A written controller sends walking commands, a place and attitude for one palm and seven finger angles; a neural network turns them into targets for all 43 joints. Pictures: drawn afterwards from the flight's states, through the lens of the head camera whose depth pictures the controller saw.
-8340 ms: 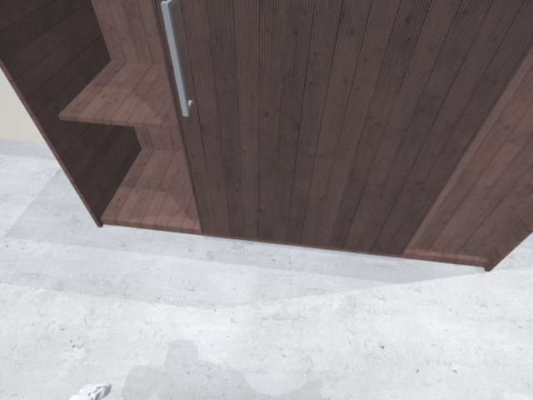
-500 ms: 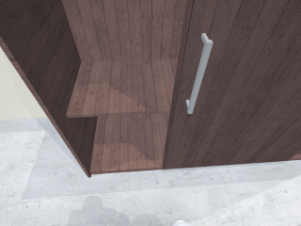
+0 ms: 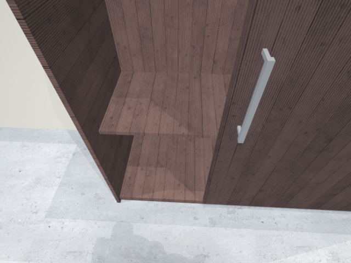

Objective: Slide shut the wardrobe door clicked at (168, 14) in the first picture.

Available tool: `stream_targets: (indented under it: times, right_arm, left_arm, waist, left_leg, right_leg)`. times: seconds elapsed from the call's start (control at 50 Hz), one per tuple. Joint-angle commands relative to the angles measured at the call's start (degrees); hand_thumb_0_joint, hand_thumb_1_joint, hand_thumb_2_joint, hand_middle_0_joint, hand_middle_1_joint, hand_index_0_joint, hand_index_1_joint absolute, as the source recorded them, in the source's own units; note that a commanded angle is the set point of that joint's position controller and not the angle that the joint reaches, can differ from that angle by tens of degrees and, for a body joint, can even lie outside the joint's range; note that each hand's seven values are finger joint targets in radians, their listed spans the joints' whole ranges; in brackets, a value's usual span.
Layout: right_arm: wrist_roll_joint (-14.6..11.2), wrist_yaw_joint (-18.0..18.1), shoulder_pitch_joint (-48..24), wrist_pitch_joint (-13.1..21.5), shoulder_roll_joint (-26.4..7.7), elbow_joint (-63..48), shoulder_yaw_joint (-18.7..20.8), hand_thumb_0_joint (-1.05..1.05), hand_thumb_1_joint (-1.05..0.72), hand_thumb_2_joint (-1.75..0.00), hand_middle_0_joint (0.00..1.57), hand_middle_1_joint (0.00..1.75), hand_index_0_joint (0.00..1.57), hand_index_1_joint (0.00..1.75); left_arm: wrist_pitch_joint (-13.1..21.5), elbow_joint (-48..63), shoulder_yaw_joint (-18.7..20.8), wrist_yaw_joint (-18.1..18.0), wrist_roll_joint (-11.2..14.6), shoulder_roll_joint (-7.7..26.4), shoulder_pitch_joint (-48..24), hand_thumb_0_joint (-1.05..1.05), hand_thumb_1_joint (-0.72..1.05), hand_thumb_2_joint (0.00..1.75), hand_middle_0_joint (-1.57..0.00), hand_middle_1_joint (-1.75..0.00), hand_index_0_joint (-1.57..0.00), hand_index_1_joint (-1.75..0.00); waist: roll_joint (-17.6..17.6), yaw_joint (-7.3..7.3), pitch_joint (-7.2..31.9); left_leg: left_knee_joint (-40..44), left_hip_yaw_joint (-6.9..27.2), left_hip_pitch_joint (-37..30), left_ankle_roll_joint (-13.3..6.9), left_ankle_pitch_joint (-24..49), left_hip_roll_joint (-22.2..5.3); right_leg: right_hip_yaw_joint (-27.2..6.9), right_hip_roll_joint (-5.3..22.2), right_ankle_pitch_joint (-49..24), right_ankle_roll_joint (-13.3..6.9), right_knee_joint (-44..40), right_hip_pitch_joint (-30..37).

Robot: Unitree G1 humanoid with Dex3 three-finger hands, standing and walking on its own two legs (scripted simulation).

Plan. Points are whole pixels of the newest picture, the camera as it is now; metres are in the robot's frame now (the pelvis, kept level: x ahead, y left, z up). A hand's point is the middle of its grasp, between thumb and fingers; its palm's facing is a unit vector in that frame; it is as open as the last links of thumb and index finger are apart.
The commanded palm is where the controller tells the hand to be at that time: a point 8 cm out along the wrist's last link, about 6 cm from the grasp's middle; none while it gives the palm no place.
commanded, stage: come to a stop and stand still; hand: right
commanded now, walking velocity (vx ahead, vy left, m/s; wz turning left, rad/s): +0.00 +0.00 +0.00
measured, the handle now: (251, 102) +0.51 -0.17 +0.08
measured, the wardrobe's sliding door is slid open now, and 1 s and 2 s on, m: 0.49 0.49 0.49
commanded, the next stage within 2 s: look again from close up in 1.20 s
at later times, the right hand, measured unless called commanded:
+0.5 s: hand out of the picture +0.01 -0.11 -0.17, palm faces +0.06 +0.98 -0.17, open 7.3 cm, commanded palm none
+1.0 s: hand out of the picture +0.02 -0.10 -0.18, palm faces +0.09 +0.98 -0.17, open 7.3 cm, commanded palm none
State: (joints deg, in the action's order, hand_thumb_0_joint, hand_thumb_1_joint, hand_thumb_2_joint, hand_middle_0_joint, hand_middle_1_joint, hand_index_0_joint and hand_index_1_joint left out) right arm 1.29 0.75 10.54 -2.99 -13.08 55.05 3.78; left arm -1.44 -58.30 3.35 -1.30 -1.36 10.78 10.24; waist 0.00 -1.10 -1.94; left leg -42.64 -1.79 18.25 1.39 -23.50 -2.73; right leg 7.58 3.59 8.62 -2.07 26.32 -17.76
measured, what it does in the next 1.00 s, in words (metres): steps on the spot: left foot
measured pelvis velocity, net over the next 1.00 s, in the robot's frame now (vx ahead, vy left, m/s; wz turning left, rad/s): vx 0.05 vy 0.05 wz -0.02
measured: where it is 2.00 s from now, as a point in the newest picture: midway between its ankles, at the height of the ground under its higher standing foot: outside the picture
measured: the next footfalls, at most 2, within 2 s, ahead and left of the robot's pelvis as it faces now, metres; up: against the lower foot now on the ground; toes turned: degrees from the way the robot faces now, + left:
left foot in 0.06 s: +0.02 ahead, +0.15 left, +0.00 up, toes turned +3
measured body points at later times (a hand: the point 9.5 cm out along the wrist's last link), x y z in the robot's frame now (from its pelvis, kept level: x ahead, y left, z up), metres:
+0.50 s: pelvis +0.02 +0.05 +0.00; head +0.03 +0.06 +0.45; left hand -0.03 +0.25 -0.17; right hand +0.00 -0.16 -0.16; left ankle -0.02 +0.15 -0.74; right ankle +0.06 -0.10 -0.74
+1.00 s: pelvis +0.05 +0.05 +0.00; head +0.06 +0.05 +0.45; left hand +0.06 +0.28 -0.16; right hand +0.02 -0.16 -0.16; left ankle -0.02 +0.15 -0.74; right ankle +0.06 -0.10 -0.74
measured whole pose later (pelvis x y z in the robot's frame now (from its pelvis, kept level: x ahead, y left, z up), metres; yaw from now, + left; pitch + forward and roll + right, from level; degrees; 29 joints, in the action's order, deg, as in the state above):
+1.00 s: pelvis +0.05 +0.05 +0.00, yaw -1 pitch -1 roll +0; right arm 0.2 2.0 18.4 0.5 -6.7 65.6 0.8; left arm 0.0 -65.3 0.3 -2.9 -0.5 8.7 14.5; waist -0.3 0.6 -1.3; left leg -22.6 -4.2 2.5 -1.6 -19.0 0.3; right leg 0.8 3.2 12.4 2.9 24.5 -10.8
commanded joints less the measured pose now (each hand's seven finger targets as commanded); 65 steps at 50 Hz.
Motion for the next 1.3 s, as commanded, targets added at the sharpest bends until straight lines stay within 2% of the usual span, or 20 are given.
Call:
stream_targets:
  times: [0.0,0.02,0.04,0.06,0.08,0.12,0.16,0.2,0.24,0.34,0.42,0.54,0.62,0.74,0.92,0.94,1.04,1.2,1.26,1.28]
  right_arm:
    - [0.2,0.6,10.6,1.7,-2.1,1.4,-0.5,0.00,-0.90,-0.90,0.20,0.30,0.20,0.30]
    - [0.4,0.9,9.5,2.4,-4.5,1.1,-0.5,0.00,-0.90,-0.90,0.20,0.30,0.20,0.30]
    - [0.3,1.0,5.6,2.9,-7.1,0.2,-0.5,0.00,-0.90,-0.90,0.20,0.30,0.20,0.30]
    - [0.0,1.0,3.9,3.3,-7.2,0.0,-0.5,0.00,-0.90,-0.90,0.20,0.30,0.20,0.30]
    - [-0.2,1.1,1.9,3.5,-6.7,0.4,-0.6,0.00,-0.90,-0.90,0.20,0.30,0.20,0.30]
    - [-0.7,1.0,0.6,3.6,-4.2,1.7,-1.4,0.00,-0.90,-0.90,0.20,0.30,0.20,0.30]
    - [-1.1,0.9,2.5,3.7,-2.7,3.3,-1.8,0.00,-0.90,-0.90,0.20,0.30,0.20,0.30]
    - [-1.1,1.1,4.4,3.2,-2.0,4.7,-1.6,0.00,-0.90,-0.90,0.20,0.30,0.20,0.30]
    - [-1.1,1.0,5.5,2.9,-1.8,5.9,-1.7,0.00,-0.90,-0.90,0.20,0.30,0.20,0.30]
    - [-1.3,1.3,8.5,3.4,-0.4,7.8,-2.0,0.00,-0.90,-0.90,0.20,0.30,0.20,0.30]
    - [-1.3,1.4,9.6,3.7,0.8,8.5,-2.0,0.00,-0.90,-0.90,0.20,0.30,0.20,0.30]
    - [-1.0,1.7,12.2,4.0,1.8,9.5,-2.2,0.00,-0.90,-0.90,0.20,0.30,0.20,0.30]
    - [-1.0,1.8,12.8,4.1,2.5,9.9,-2.2,0.00,-0.90,-0.90,0.20,0.30,0.20,0.30]
    - [-0.9,1.8,13.9,4.2,2.1,10.2,-2.3,0.00,-0.90,-0.90,0.20,0.30,0.20,0.30]
    - [-0.9,1.8,13.0,4.0,1.2,10.0,-2.3,0.00,-0.90,-0.90,0.20,0.30,0.20,0.30]
    - [-0.9,1.8,13.2,4.0,1.0,9.9,-2.2,0.00,-0.90,-0.90,0.20,0.30,0.20,0.30]
    - [-0.9,1.8,12.8,4.0,0.2,9.7,-2.1,0.00,-0.90,-0.90,0.20,0.30,0.20,0.30]
    - [-1.0,1.8,12.1,3.8,-0.1,9.4,-2.1,0.00,-0.90,-0.90,0.20,0.30,0.20,0.30]
    - [-1.0,1.8,12.0,3.9,-0.3,9.3,-2.1,0.00,-0.90,-0.90,0.20,0.30,0.20,0.30]
    - [0.6,4.0,15.3,6.5,-1.2,9.2,-2.8,0.00,-0.90,-0.90,0.20,0.30,0.20,0.30]
  left_arm:
    - [0.5,1.7,1.5,0.4,0.3,6.5,3.0,0.00,0.90,0.90,-0.20,-0.30,-0.20,-0.30]
    - [0.4,1.9,1.0,0.6,0.7,3.7,4.5,0.00,0.90,0.90,-0.20,-0.30,-0.20,-0.30]
    - [0.2,2.0,-0.2,1.0,0.9,0.6,5.2,0.00,0.90,0.90,-0.20,-0.30,-0.20,-0.30]
    - [-0.2,2.4,-0.5,0.9,0.3,1.3,3.3,0.00,0.90,0.90,-0.20,-0.30,-0.20,-0.30]
    - [-0.3,1.6,-0.5,0.8,0.1,1.8,4.0,0.00,0.90,0.90,-0.20,-0.30,-0.20,-0.30]
    - [0.5,-1.6,-1.0,0.5,0.2,1.7,9.1,0.00,0.90,0.90,-0.20,-0.30,-0.20,-0.30]
    - [1.3,-3.3,-1.6,0.2,0.4,2.1,10.5,0.00,0.90,0.90,-0.20,-0.30,-0.20,-0.30]
    - [1.1,-4.3,-1.6,0.0,0.5,2.5,9.5,0.00,0.90,0.90,-0.20,-0.30,-0.20,-0.30]
    - [1.0,-5.3,-1.9,-0.2,0.5,1.6,10.3,0.00,0.90,0.90,-0.20,-0.30,-0.20,-0.30]
    - [1.4,-6.7,-2.2,-0.7,0.6,0.5,11.8,0.00,0.90,0.90,-0.20,-0.30,-0.20,-0.30]
    - [1.6,-7.2,-2.1,-0.9,0.6,-0.2,12.6,0.00,0.90,0.90,-0.20,-0.30,-0.20,-0.30]
    - [1.6,-7.1,-2.1,-1.1,0.8,-0.6,11.5,0.00,0.90,0.90,-0.20,-0.30,-0.20,-0.30]
    - [1.8,-7.0,-2.2,-1.3,0.8,-0.5,10.8,0.00,0.90,0.90,-0.20,-0.30,-0.20,-0.30]
    - [1.9,-6.5,-2.4,-1.5,0.8,0.3,9.4,0.00,0.90,0.90,-0.20,-0.30,-0.20,-0.30]
    - [2.0,-5.8,-2.6,-1.6,0.7,1.5,8.3,0.00,0.90,0.90,-0.20,-0.30,-0.20,-0.30]
    - [2.1,-5.7,-2.6,-1.6,0.8,1.5,8.2,0.00,0.90,0.90,-0.20,-0.30,-0.20,-0.30]
    - [2.1,-5.5,-2.7,-1.5,0.8,2.0,7.9,0.00,0.90,0.90,-0.20,-0.30,-0.20,-0.30]
    - [2.1,-5.7,-2.8,-1.5,0.7,2.2,8.2,0.00,0.90,0.90,-0.20,-0.30,-0.20,-0.30]
    - [2.2,-5.7,-2.8,-1.5,0.7,2.3,8.4,0.00,0.90,0.90,-0.20,-0.30,-0.20,-0.30]
    - [3.3,-1.1,-2.5,-0.2,1.0,4.4,2.0,0.00,0.90,0.90,-0.20,-0.30,-0.20,-0.30]
  waist:
    - [5.1,2.29,3.5]
    - [-1.8,1.32,2.4]
    - [-8.4,-0.30,0.8]
    - [-11.3,0.48,-0.1]
    - [-13.7,-0.11,-1.5]
    - [-9.0,-1.78,-0.1]
    - [-4.8,-0.99,-0.1]
    - [-2.3,0.07,-3.5]
    - [-0.1,0.32,-5.8]
    - [-1.1,0.90,-3.1]
    - [-1.1,0.63,-2.0]
    - [-1.8,0.86,-2.6]
    - [0.7,0.75,-3.1]
    - [-1.2,1.21,-2.4]
    - [0.6,1.18,-2.2]
    - [-0.7,1.43,-1.9]
    - [-1.9,1.55,-1.8]
    - [-0.3,1.62,-2.6]
    - [-1.2,1.60,-1.8]
    - [-1.4,3.36,-5.9]
  left_leg:
    - [21.5,-1.5,-12.1,-1.0,10.4,0.1]
    - [26.6,7.1,-11.2,-3.6,7.3,-6.3]
    - [30.9,13.5,-5.4,-6.6,4.8,-13.2]
    - [32.2,14.7,0.5,-8.2,3.8,-13.5]
    - [32.1,13.2,2.8,-8.3,3.1,-12.0]
    - [27.6,8.2,1.2,-6.5,7.2,-8.1]
    - [25.0,5.6,-1.3,-4.3,8.1,-4.7]
    - [27.4,5.9,0.7,-3.6,-0.6,-4.0]
    - [27.6,5.7,0.1,-3.6,0.3,-3.5]
    - [27.0,4.8,-3.9,-3.5,7.0,-3.3]
    - [26.5,4.4,-4.9,-3.6,10.0,-3.3]
    - [26.5,4.0,-5.4,-3.3,14.8,-3.1]
    - [25.8,3.7,-5.7,-3.3,16.4,-2.9]
    - [25.1,2.6,-8.1,-2.7,23.7,-3.3]
    - [24.7,2.4,-9.6,-2.8,25.0,-3.5]
    - [24.8,2.2,-10.2,-2.6,25.9,-3.5]
    - [24.7,1.7,-11.4,-2.5,28.0,-3.7]
    - [25.0,1.5,-11.5,-2.6,25.7,-3.8]
    - [24.9,1.3,-12.4,-2.5,27.2,-3.9]
    - [24.3,7.4,-6.0,0.1,52.4,-6.9]
  right_leg:
    - [-9.8,7.4,10.4,-1.7,-6.3,-1.2]
    - [-7.0,3.3,12.9,1.2,-0.2,-3.7]
    - [-4.6,0.2,13.4,3.0,3.1,-3.3]
    - [-5.1,-0.3,12.9,2.8,5.0,0.0]
    - [-6.1,-0.2,10.9,2.5,6.0,1.9]
    - [-6.8,-0.2,1.9,2.4,1.7,6.7]
    - [-8.8,0.8,-2.8,2.3,-2.6,7.5]
    - [-9.4,1.2,3.1,2.6,-4.1,6.2]
    - [-9.5,1.0,2.8,2.4,-4.7,4.8]
    - [-9.1,1.5,-1.7,2.2,-4.2,6.6]
    - [-8.9,1.6,-3.7,2.2,-4.0,7.4]
    - [-8.6,2.0,-5.5,2.0,-3.3,8.6]
    - [-8.7,2.0,-6.2,2.0,-3.6,9.0]
    - [-8.5,2.2,-9.3,1.8,-2.8,9.8]
    - [-8.7,2.1,-11.1,1.7,-3.3,10.6]
    - [-8.7,2.2,-11.5,1.5,-3.0,10.5]
    - [-8.5,2.1,-12.1,1.6,-3.0,10.4]
    - [-8.8,2.0,-11.9,1.5,-3.9,10.3]
    - [-8.7,1.9,-12.2,1.5,-3.6,10.4]
    - [-4.9,1.2,-10.8,2.6,10.7,4.0]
